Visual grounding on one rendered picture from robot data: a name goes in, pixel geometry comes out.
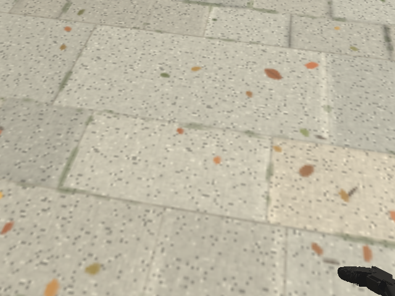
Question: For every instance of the right robot hand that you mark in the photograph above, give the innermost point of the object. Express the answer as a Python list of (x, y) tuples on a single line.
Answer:
[(375, 279)]

